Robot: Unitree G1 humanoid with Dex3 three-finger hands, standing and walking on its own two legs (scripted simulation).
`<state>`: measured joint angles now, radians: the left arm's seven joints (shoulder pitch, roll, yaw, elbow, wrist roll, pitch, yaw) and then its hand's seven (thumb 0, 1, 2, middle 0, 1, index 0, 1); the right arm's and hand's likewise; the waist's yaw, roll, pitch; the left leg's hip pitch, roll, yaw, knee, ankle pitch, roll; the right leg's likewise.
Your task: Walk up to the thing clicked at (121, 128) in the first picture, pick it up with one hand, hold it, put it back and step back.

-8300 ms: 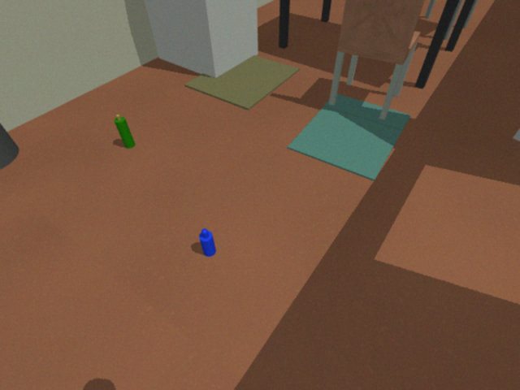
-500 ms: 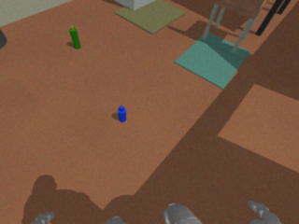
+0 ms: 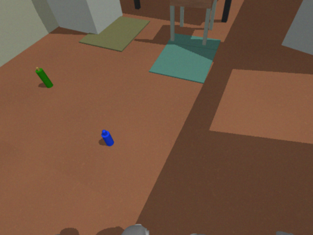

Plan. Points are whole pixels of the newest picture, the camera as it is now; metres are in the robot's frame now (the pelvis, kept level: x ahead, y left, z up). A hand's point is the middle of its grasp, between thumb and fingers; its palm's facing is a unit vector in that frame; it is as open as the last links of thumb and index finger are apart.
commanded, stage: walk up
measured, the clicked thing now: (43, 77) +1.52 +1.17 -0.64
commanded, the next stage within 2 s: stand in 1.50 s
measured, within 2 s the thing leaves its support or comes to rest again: neither
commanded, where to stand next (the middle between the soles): +0.06 +0.04 m, yaw -11 degrees
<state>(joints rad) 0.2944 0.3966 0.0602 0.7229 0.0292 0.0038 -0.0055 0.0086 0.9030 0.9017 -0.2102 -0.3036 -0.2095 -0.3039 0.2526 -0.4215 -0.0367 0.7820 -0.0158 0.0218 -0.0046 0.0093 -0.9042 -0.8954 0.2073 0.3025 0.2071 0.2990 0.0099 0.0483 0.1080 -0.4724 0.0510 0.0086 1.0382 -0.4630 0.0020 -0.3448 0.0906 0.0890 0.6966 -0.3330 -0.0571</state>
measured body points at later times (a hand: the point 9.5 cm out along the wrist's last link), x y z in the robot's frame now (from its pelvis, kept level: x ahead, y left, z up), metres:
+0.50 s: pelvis -0.02 -0.01 +0.00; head +0.01 -0.02 +0.44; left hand +0.11 +0.30 -0.11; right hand +0.03 -0.34 -0.11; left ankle +0.01 +0.14 -0.71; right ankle -0.02 -0.13 -0.72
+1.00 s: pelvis -0.01 +0.02 +0.01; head -0.01 +0.01 +0.46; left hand +0.12 +0.31 -0.11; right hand -0.02 -0.29 -0.12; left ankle +0.04 +0.15 -0.72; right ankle -0.02 -0.13 -0.72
